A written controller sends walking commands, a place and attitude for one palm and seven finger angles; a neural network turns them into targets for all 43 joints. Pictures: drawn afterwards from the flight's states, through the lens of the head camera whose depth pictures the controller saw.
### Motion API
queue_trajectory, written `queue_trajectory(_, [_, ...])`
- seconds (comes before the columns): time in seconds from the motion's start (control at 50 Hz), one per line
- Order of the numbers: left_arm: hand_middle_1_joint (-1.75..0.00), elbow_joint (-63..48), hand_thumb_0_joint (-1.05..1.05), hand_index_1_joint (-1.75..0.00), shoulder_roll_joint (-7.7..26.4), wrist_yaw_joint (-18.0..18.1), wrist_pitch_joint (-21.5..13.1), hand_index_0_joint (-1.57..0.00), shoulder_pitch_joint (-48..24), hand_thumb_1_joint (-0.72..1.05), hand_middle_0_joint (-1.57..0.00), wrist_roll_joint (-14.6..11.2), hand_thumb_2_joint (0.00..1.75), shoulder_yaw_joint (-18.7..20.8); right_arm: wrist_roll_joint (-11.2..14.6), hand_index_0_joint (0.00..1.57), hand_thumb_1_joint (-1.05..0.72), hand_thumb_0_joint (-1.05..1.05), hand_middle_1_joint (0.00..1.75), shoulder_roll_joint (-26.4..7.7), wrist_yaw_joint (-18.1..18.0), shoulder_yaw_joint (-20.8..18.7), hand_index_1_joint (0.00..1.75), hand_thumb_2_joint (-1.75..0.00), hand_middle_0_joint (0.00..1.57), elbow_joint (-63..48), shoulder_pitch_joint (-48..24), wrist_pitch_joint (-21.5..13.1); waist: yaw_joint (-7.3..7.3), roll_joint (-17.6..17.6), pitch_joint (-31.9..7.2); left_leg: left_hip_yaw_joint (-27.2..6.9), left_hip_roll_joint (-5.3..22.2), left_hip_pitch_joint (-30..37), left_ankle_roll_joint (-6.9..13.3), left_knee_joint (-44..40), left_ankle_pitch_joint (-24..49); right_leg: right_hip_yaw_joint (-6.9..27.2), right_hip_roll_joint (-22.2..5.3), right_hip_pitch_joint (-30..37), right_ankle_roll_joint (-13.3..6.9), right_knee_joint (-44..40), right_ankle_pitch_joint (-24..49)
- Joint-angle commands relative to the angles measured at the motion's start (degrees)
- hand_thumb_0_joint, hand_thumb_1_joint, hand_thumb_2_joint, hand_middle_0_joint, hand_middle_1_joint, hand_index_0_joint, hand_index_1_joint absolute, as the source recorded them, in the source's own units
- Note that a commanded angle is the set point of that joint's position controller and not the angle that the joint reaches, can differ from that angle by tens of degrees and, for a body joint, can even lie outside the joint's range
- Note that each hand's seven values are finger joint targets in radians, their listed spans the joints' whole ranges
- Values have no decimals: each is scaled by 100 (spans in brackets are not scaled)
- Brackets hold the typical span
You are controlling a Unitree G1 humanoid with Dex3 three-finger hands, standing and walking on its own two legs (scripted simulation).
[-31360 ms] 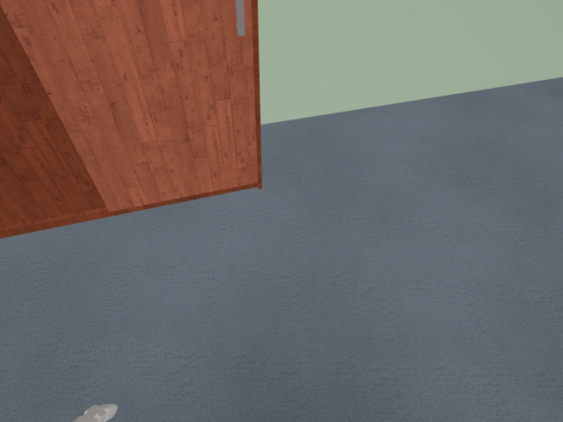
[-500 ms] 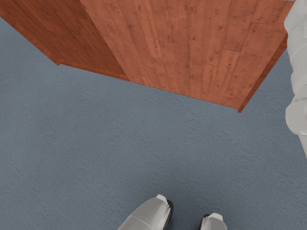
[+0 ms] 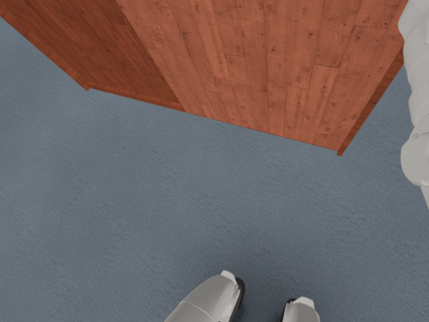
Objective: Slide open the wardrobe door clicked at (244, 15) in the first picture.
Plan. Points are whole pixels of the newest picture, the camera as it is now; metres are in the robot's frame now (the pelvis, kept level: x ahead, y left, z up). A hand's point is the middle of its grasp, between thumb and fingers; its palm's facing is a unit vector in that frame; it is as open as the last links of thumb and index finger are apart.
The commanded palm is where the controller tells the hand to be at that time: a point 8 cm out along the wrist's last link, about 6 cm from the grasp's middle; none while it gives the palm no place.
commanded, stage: step sideways, sliding the door along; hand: right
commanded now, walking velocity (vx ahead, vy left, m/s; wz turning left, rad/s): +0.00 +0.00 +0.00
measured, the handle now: out of the picture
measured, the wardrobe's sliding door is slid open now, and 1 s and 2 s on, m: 0.00 0.02 0.38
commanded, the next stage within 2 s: none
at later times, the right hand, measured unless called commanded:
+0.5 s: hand out of the picture +0.64 -0.04 +0.17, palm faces -0.05 +0.99 -0.11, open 5.8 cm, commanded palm +0.63 -0.05 +0.16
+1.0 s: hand out of the picture +0.65 -0.02 +0.15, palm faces +0.23 +0.95 -0.20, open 6.1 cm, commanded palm +0.62 +0.02 +0.16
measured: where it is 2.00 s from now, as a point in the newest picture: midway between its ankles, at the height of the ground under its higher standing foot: (218, 188)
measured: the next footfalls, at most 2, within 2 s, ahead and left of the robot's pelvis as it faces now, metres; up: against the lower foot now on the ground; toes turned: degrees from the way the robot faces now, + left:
left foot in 0.78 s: +0.16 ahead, +0.07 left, +0.01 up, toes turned -15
right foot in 0.92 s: +0.16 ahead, +0.02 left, +0.00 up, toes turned -30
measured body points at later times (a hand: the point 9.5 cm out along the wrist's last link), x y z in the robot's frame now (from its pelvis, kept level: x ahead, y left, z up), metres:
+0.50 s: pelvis +0.07 +0.02 +0.06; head +0.22 +0.06 +0.49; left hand +0.00 +0.28 -0.07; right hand +0.63 -0.10 +0.17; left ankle -0.03 +0.10 -0.66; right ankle -0.01 -0.12 -0.65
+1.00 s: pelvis +0.24 +0.19 +0.05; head +0.38 +0.20 +0.48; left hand +0.49 +0.37 -0.09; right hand +0.63 -0.07 +0.17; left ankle +0.31 +0.28 -0.58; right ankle +0.13 +0.03 -0.67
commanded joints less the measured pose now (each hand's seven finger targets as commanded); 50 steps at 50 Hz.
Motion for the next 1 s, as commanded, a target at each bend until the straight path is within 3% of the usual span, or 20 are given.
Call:
queue_trajectory(0.0, [-30, 104, 0, -30, 1316, -4, 33, -20, 1968, 90, -20, -42, 90, 445, -176, 45, -90, 0, 140, 847, 314, 397, 140, -90, 45, -2333, -3933, -559, 462, -2219, -4073, -141, -212, 688, -147, -284, 3320, 94, -45, 4718, -169, 27, 4716])
queue_trajectory(0.02, [-30, -19, 0, -30, 1680, 390, 327, -20, 1061, 90, -20, -462, 90, 222, -157, 45, -90, 0, 140, -1166, 713, 36, 140, -90, 45, -2158, -3308, -308, -517, -2008, -4284, -95, 245, 2545, -53, -409, 3381, -508, -255, 4965, -228, -205, 4149])
queue_trajectory(0.04, [-30, -173, 0, -30, 1667, 611, 456, -20, 1162, 90, -20, -524, 90, 236, 89, 45, -90, 0, 140, -1399, 907, -73, 140, -90, 45, -2186, -3591, -268, -285, -1716, -3879, -19, 195, 3020, -83, -586, 3753, -609, -255, 4604, -295, -420, 3875])
queue_trajectory(0.08, [-30, -120, 0, -30, 1569, 763, 565, -20, 872, 90, -20, -728, 90, 166, 349, 45, -90, 0, 140, -659, 1208, 391, 140, -90, 45, -1980, -3308, -179, -346, -1835, -3316, 34, 106, 2838, -66, -688, 3253, -581, -318, 4682, -274, -691, 3803])
queue_trajectory(0.38, [-30, -15, 0, -30, 1441, 1375, 579, -20, 546, 90, -20, -1044, 90, 473, 1094, 45, -90, 0, 140, 74, 2073, 632, 140, -90, 45, -1670, -1487, -65, -723, -453, -2368, -228, -95, 3411, -322, -1712, 3483, -116, -751, 6561, -352, -1486, 6579])
queue_trajectory(0.54, [-30, -656, 0, -30, 1152, 1644, 219, -20, -439, 90, -20, -1223, 90, 515, 1204, 45, -90, 0, 140, 1274, 2169, 1174, 140, -90, 45, -3465, -557, -351, -1250, 279, -2073, -3, 115, 6346, -265, -1503, 7699, -1278, -28, 4410, -16, -1912, 4086])
queue_trajectory(0.58, [-30, -696, 0, -30, 1126, 1665, -12, -20, -571, 90, -20, -1186, 90, 527, 1183, 45, -90, 0, 140, 1722, 2198, 1491, 140, -90, 45, -4098, -416, -488, -1213, -84, -1899, 171, -155, 5548, -434, -1074, 6589, -1157, -258, 5327, -53, -2415, 5401])
queue_trajectory(0.62, [-30, -522, 0, -30, 999, 1497, -162, -20, -386, 90, -20, -1056, 90, 559, 1191, 45, -90, 0, 140, 2522, 2245, 2161, 140, -90, 45, -4915, -640, -591, -928, -2007, -1923, 76, -709, 1231, -547, -68, 1085, 11, -1234, 9640, -608, -2456, 10355])
queue_trajectory(0.66, [-30, -366, 0, -30, 872, 1100, -253, -20, -57, 90, -20, -983, 90, 565, 1163, 45, -90, 0, 140, 2661, 2208, 2165, 140, -90, 45, -5103, -425, -476, -1199, -2060, -2054, 108, -806, -88, -78, -461, -637, -70, -1266, 11637, -525, -1662, 10704])
queue_trajectory(0.7, [-30, -714, 0, -30, 944, 1031, -206, -20, -104, 90, -20, -1105, 90, 580, 1035, 45, -90, 0, 140, 2412, 2277, 2036, 140, -90, 45, -5163, -51, -311, -1345, -643, -2284, 280, -755, 2508, -70, -3056, 1892, -719, -693, 10084, -222, -914, 8848])
queue_trajectory(0.76, [-30, -1545, 0, -30, 707, 1498, -481, -20, -1819, 90, -20, -1334, 90, 384, 943, 45, -90, 0, 140, 2553, 2330, 2325, 140, -90, 45, -5793, 884, -202, -1958, 1082, -1174, -593, 781, 8105, -488, -2507, 11115, -1671, 720, 3241, 75, 347, -67])
queue_trajectory(0.78, [-30, -1521, 0, -30, 641, 1574, -706, -20, -1828, 90, -20, -1484, 90, 299, 948, 45, -90, 0, 140, 2760, 2235, 2478, 140, -90, 45, -5953, 1407, -69, -2209, 1697, -433, -377, 528, 8507, -1158, -1940, 12419, -2198, 918, 2387, 150, 322, -981])
queue_trajectory(0.8, [-30, -1284, 0, -30, 801, 1575, -832, -20, -1522, 90, -20, -1392, 90, 346, 885, 45, -90, 0, 140, 2702, 2090, 2478, 140, -90, 45, -6257, 1728, -121, -2106, 2636, -1096, -416, 296, 9159, -1675, -1040, 12419, -2372, 833, 1967, 94, 60, -1113])
queue_trajectory(0.82, [-30, -1091, 0, -30, 814, 1568, -913, -20, -1751, 90, -20, -1377, 90, 285, 862, 45, -90, 0, 140, 2984, 1974, 2792, 140, -90, 45, -6687, 1604, -283, -1888, 2187, -1430, -610, 332, 8409, -1676, -435, 12419, -1990, 380, 2322, -70, -751, -560])
queue_trajectory(0.84, [-30, -958, 0, -30, 750, 1549, -858, -20, -1722, 90, -20, -1332, 90, 271, 856, 45, -90, 0, 140, 3221, 1910, 3154, 140, -90, 45, -7209, 984, -418, -1430, 1377, -1388, -434, 172, 6797, -1662, 310, 11615, -1543, -160, 4218, -291, -2584, 437])
queue_trajectory(0.86, [-30, -800, 0, -30, 751, 1424, -752, -20, -1578, 90, -20, -1163, 90, 297, 957, 45, -90, 0, 140, 3434, 1877, 3515, 140, -90, 45, -7683, 558, -544, -950, -631, -1526, -309, -400, 3374, -1669, 3046, 6272, -676, -1512, 7787, -813, -4659, 4767])
queue_trajectory(0.88, [-30, -956, 0, -30, 1006, 1316, -431, -20, -2158, 90, -20, -919, 90, 480, 1064, 45, -90, 0, 140, 3391, 1886, 3264, 140, -90, 45, -7539, 972, -711, -1613, -1751, -2431, -1617, -310, 1124, -496, 5170, -966, 636, -3156, 9866, -1293, -2883, 8888])
queue_trajectory(0.92, [-30, -1532, 0, -30, 1375, 1038, -66, -20, -2450, 90, -20, -1209, 90, 579, 1036, 45, -90, 0, 140, 3308, 1865, 2877, 140, -90, 45, -7171, 1533, -271, -1728, -253, -1433, -1533, -38, -798, 9, 3864, -2287, -241, -2675, 9968, -1022, -2127, 7727])
queue_trajectory(0.94, [-30, -1498, 0, -30, 1054, 1052, -106, -20, -2182, 90, -20, -1237, 90, 565, 1011, 45, -90, 0, 140, 3577, 1967, 2855, 140, -90, 45, -6721, 2211, -264, -1869, -5, -968, -1211, 579, -344, 144, 1949, -1634, -854, -2377, 9045, -796, -2156, 6420])
queue_trajectory(0.98, [-30, -1622, 0, -30, 768, 1162, -230, -20, -1889, 90, -20, -1281, 90, 483, 932, 45, -90, 0, 140, 3277, 2181, 2994, 140, -90, 45, -7832, 2403, -253, -1817, -400, -1230, 141, 258, 1778, -236, -269, 1579, -2165, -1206, 8023, -378, -1636, 5276])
